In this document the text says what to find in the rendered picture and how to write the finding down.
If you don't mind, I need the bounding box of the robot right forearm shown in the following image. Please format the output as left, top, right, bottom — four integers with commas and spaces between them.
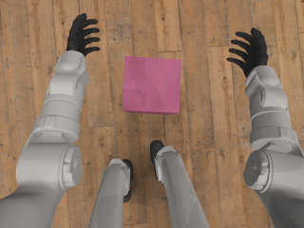
245, 66, 304, 158

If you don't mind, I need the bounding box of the robot left upper arm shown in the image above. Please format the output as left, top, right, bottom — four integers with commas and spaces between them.
0, 142, 83, 228

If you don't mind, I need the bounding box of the right robot hand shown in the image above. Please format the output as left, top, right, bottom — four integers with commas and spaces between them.
226, 28, 269, 78

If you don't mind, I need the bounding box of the carton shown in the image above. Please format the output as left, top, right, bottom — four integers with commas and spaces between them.
123, 56, 181, 115

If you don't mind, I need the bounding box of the left robot shin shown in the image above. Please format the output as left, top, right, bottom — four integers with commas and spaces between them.
103, 159, 128, 196

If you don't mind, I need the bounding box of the robot shin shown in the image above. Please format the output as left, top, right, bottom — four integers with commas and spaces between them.
103, 159, 128, 196
156, 145, 182, 160

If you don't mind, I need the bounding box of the robot left forearm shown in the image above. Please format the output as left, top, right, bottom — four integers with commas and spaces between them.
15, 50, 89, 183

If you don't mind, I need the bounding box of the left robot hand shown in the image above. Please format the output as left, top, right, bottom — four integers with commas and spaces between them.
66, 13, 100, 57

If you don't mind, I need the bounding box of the right robot shin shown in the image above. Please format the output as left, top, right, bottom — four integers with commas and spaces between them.
156, 145, 182, 160

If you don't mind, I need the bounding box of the robot right upper arm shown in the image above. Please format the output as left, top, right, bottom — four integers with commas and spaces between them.
243, 149, 304, 228

